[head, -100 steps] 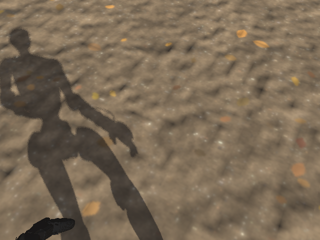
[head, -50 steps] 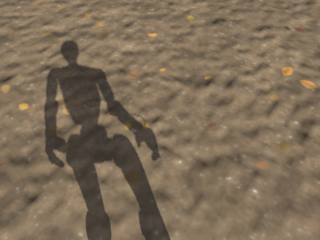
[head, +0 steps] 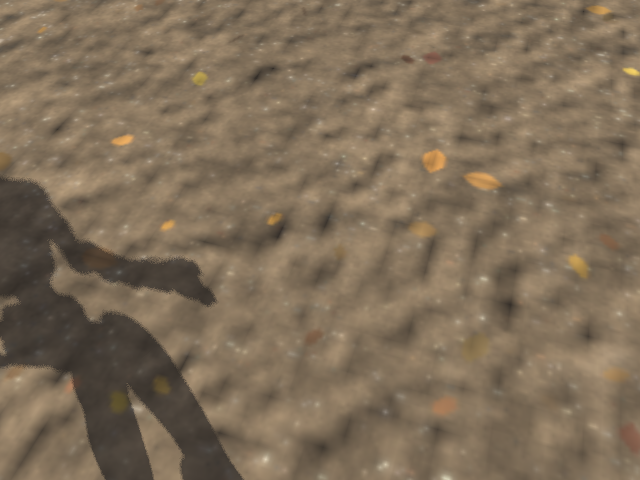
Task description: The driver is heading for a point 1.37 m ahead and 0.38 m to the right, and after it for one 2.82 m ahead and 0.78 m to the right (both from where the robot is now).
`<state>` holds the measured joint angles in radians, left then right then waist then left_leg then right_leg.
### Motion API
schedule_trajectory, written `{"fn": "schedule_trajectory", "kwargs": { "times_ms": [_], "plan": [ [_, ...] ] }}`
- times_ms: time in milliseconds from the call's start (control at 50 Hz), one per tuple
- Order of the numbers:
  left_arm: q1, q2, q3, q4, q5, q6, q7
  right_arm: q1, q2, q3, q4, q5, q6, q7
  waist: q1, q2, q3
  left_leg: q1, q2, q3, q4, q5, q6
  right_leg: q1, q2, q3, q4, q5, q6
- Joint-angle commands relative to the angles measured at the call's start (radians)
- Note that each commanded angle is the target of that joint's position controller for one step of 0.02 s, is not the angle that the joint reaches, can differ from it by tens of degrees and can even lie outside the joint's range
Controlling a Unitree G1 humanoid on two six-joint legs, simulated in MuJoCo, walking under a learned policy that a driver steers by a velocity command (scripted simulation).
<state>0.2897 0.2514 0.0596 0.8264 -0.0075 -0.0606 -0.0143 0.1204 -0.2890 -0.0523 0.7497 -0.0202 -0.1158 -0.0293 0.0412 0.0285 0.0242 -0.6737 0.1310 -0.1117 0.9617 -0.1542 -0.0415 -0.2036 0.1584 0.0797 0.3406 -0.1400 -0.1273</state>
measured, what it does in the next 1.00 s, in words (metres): walks ahead, turning right: left foot, then right foot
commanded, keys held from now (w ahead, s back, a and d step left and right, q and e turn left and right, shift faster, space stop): w+e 0.66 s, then w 0.34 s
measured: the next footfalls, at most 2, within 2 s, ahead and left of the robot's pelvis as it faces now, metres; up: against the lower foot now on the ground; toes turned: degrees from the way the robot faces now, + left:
left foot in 0.24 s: +0.31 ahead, +0.15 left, +0.00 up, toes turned -13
right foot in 0.76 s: +0.49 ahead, -0.19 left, +0.00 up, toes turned -29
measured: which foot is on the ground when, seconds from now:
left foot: up 0.00-0.22, down 0.24-0.76, up 0.78-1.00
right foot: down 0.00-0.24, up 0.26-0.74, down 0.76-1.00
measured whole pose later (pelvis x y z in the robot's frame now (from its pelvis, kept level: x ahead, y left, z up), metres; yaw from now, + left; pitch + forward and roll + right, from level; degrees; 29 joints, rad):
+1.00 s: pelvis +0.49 -0.11 +0.00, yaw -30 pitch +1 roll +0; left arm 0.31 0.26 0.06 0.72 0.00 -0.07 -0.03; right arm 0.17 -0.31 -0.05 0.78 0.00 -0.08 0.00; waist 0.03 0.05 0.03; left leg -0.64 0.14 -0.03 1.05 -0.22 -0.03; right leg -0.18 0.08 -0.01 0.33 -0.17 -0.09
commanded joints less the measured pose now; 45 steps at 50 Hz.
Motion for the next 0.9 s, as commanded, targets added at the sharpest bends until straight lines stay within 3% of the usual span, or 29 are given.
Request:
{"fn": "schedule_trajectory", "kwargs": {
  "times_ms": [20, 80, 140, 180, 220, 240, 260, 280, 300, 320, 340, 360, 420, 480, 560, 660, 700, 720, 740, 760, 780, 800, 820, 840, 860, 880, 900],
  "plan": [
    [-0.029, 0.171, 0.041, -0.085, -0.008, -0.012, 0.021, -0.040, -0.048, -0.010, -0.070, -0.003, 0.001, -0.005, -0.008, -0.078, 0.008, 0.100, -0.051, 0.046, -0.210, 0.192, -0.027, -0.156, -0.215, 0.209, -0.152, 0.012, -0.126],
    [0.032, 0.173, 0.043, -0.074, -0.021, -0.001, 0.027, -0.135, -0.041, -0.002, -0.103, 0.014, -0.008, 0.010, 0.035, -0.093, -0.016, 0.153, -0.099, 0.047, -0.364, 0.257, -0.031, -0.101, -0.217, 0.236, -0.110, -0.023, -0.101],
    [0.071, 0.163, 0.040, -0.068, -0.025, 0.011, 0.031, -0.182, -0.072, -0.008, -0.129, 0.027, -0.021, 0.028, 0.045, -0.103, -0.024, 0.158, -0.119, 0.015, -0.459, 0.196, -0.015, 0.013, -0.250, 0.325, -0.027, -0.063, -0.095],
    [0.069, 0.168, 0.043, -0.073, -0.017, 0.017, 0.034, -0.160, -0.100, -0.019, -0.131, 0.031, -0.033, 0.037, 0.020, -0.134, -0.034, 0.213, -0.131, 0.010, -0.496, 0.098, 0.008, 0.065, -0.272, 0.382, 0.040, -0.019, -0.084],
    [0.048, 0.138, 0.033, -0.087, -0.013, 0.020, 0.034, -0.010, -0.135, -0.039, -0.097, 0.027, -0.042, 0.031, -0.061, -0.153, -0.094, 0.433, -0.116, 0.026, -0.560, 0.071, 0.064, 0.041, -0.229, 0.371, 0.167, 0.054, -0.043],
    [0.042, 0.077, 0.011, -0.105, -0.002, 0.013, 0.027, 0.135, -0.185, -0.054, -0.082, 0.009, -0.045, 0.022, -0.127, -0.076, -0.221, 0.689, 0.031, -0.096, -0.530, 0.041, 0.133, -0.069, -0.173, 0.290, 0.418, -0.003, -0.005],
    [0.155, 0.028, -0.005, -0.134, -0.027, 0.002, 0.026, 0.254, -0.264, -0.076, -0.052, -0.008, -0.029, 0.020, -0.100, 0.215, -0.354, 1.030, 0.254, -0.510, -0.591, -0.162, 0.294, -0.416, -0.025, 0.118, 0.726, -0.350, 0.070],
    [0.173, 0.118, 0.005, -0.131, -0.037, -0.001, 0.027, 0.259, -0.197, -0.065, -0.051, 0.017, -0.019, 0.028, -0.103, 0.246, -0.328, 1.034, 0.314, -0.701, -0.645, -0.373, 0.311, -0.576, -0.105, 0.111, 0.895, -0.445, 0.087],
    [0.093, 0.184, 0.024, -0.131, -0.035, 0.005, 0.027, 0.211, -0.121, -0.045, -0.067, 0.022, -0.012, 0.026, -0.125, 0.131, -0.192, 0.920, 0.269, -0.555, -0.661, -0.380, 0.265, -0.621, -0.147, 0.113, 0.958, -0.351, 0.099],
    [0.036, 0.181, 0.027, -0.140, -0.024, 0.011, 0.029, 0.162, -0.100, -0.036, -0.074, 0.017, -0.004, 0.025, -0.115, 0.058, -0.106, 0.799, 0.217, -0.403, -0.674, -0.253, 0.228, -0.601, -0.179, 0.076, 0.958, -0.272, 0.110],
    [0.002, 0.166, 0.029, -0.153, -0.015, 0.012, 0.027, 0.126, -0.083, -0.030, -0.068, 0.012, 0.001, 0.025, -0.096, 0.043, -0.045, 0.701, 0.172, -0.303, -0.701, -0.137, 0.215, -0.582, -0.204, 0.070, 0.914, -0.215, 0.115],
    [-0.005, 0.149, 0.033, -0.159, -0.016, 0.016, 0.022, 0.108, -0.067, -0.023, -0.063, 0.005, 0.001, 0.026, -0.074, 0.063, -0.019, 0.633, 0.137, -0.218, -0.728, -0.056, 0.200, -0.542, -0.232, 0.063, 0.880, -0.183, 0.116],
    [-0.007, 0.093, 0.025, -0.180, -0.022, 0.034, 0.014, 0.106, -0.073, -0.029, -0.041, 0.015, -0.009, 0.033, -0.057, 0.086, -0.006, 0.563, 0.109, -0.072, -0.789, 0.066, 0.217, -0.512, -0.257, 0.023, 0.827, -0.130, 0.128],
    [-0.062, 0.081, 0.021, -0.214, -0.016, 0.037, 0.010, 0.118, -0.109, -0.043, -0.018, 0.014, -0.010, 0.031, -0.061, 0.053, 0.000, 0.587, 0.123, 0.017, -0.809, 0.183, 0.235, -0.552, -0.270, 0.024, 0.707, -0.032, 0.142],
    [-0.169, 0.065, 0.011, -0.243, -0.015, 0.024, -0.015, 0.130, -0.141, -0.049, 0.004, 0.019, 0.003, 0.024, -0.096, 0.038, 0.018, 0.611, 0.104, 0.149, -0.809, 0.237, 0.208, -0.501, -0.260, -0.029, 0.474, 0.154, 0.129],
    [-0.293, 0.072, 0.009, -0.306, -0.020, 0.022, -0.043, 0.187, -0.186, -0.061, 0.041, 0.041, 0.028, 0.021, -0.121, 0.033, 0.058, 0.720, 0.150, 0.217, -0.770, 0.300, 0.181, -0.478, -0.237, -0.095, 0.323, 0.096, 0.083],
    [-0.279, 0.088, 0.018, -0.319, -0.013, 0.024, -0.046, 0.198, -0.208, -0.066, 0.051, 0.051, 0.040, 0.021, -0.090, 0.049, 0.031, 0.746, 0.159, 0.242, -0.682, 0.563, 0.171, -0.379, -0.186, -0.135, 0.288, -0.013, 0.042],
    [-0.223, 0.113, 0.032, -0.311, -0.009, 0.026, -0.043, 0.198, -0.224, -0.069, 0.054, 0.055, 0.045, 0.019, -0.048, 0.065, -0.014, 0.750, 0.156, 0.259, -0.585, 0.732, 0.163, -0.278, -0.147, -0.159, 0.273, -0.057, 0.018],
    [-0.082, 0.151, 0.056, -0.274, -0.009, 0.028, -0.037, 0.188, -0.222, -0.065, 0.056, 0.057, 0.051, 0.016, 0.038, 0.050, -0.091, 0.705, 0.131, 0.292, -0.414, 0.815, 0.143, -0.074, -0.106, -0.176, 0.205, -0.004, -0.016],
    [0.089, 0.208, 0.085, -0.224, -0.010, 0.034, -0.020, 0.198, -0.188, -0.048, 0.052, 0.044, 0.047, 0.013, 0.115, 0.012, -0.180, 0.520, 0.093, 0.309, -0.185, 0.669, 0.109, 0.223, -0.130, -0.106, 0.195, 0.053, -0.050],
    [0.152, 0.329, 0.103, -0.206, -0.010, 0.032, -0.004, 0.276, -0.060, -0.003, 0.001, 0.001, 0.030, 0.026, 0.049, -0.247, -0.288, 0.073, -0.052, 0.301, 0.210, -0.153, 0.043, 0.611, -0.418, 0.380, 0.181, 0.008, -0.195],
    [0.185, 0.290, 0.084, -0.225, -0.009, 0.020, -0.007, 0.269, -0.092, 0.001, 0.013, 0.024, -0.002, 0.038, 0.074, -0.218, -0.467, -0.039, -0.132, 0.075, 0.393, -0.461, 0.041, 0.664, -0.549, 0.739, 0.017, -0.084, -0.292],
    [0.144, 0.230, 0.064, -0.210, -0.001, 0.009, -0.014, 0.151, -0.164, -0.023, -0.014, 0.069, -0.012, 0.046, 0.094, -0.136, -0.326, -0.126, -0.081, 0.038, 0.424, -0.380, 0.050, 0.569, -0.507, 0.575, -0.009, -0.055, -0.231],
    [0.079, 0.205, 0.055, -0.207, -0.006, 0.003, -0.015, 0.103, -0.152, -0.016, -0.032, 0.069, -0.018, 0.043, 0.060, -0.113, -0.200, -0.126, -0.039, 0.057, 0.357, -0.292, 0.061, 0.410, -0.462, 0.424, -0.017, 0.010, -0.190],
    [0.007, 0.171, 0.043, -0.209, -0.006, 0.000, -0.015, 0.090, -0.143, -0.017, -0.022, 0.046, -0.017, 0.035, 0.018, -0.062, -0.131, -0.080, -0.001, 0.063, 0.284, -0.222, 0.057, 0.267, -0.419, 0.323, -0.033, 0.082, -0.156],
    [-0.039, 0.140, 0.031, -0.216, 0.003, -0.004, -0.016, 0.111, -0.145, -0.023, -0.014, 0.034, -0.006, 0.033, -0.021, -0.078, -0.098, -0.010, 0.022, 0.056, 0.234, -0.175, 0.052, 0.161, -0.384, 0.256, -0.064, 0.156, -0.141],
    [-0.059, 0.130, 0.027, -0.218, 0.009, -0.009, -0.016, 0.143, -0.135, -0.022, -0.004, 0.032, 0.007, 0.035, -0.048, -0.095, -0.093, 0.044, 0.030, 0.053, 0.215, -0.142, 0.046, 0.098, -0.369, 0.228, -0.099, 0.170, -0.141]
  ]
}}
Over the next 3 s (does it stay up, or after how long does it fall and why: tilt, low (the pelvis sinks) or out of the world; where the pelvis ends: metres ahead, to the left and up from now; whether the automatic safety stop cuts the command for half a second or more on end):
stays up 1.34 -0.46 -0.01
